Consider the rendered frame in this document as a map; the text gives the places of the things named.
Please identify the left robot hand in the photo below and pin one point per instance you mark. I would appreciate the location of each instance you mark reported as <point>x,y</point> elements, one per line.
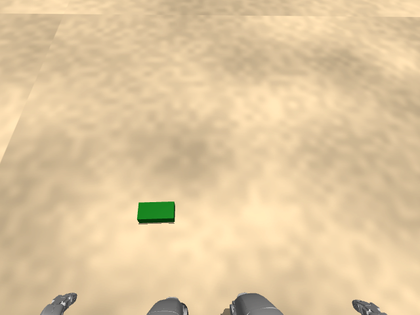
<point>59,304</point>

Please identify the carton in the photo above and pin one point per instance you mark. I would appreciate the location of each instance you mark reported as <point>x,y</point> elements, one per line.
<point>156,212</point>

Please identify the right robot hand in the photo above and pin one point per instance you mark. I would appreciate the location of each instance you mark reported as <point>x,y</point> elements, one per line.
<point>366,308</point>

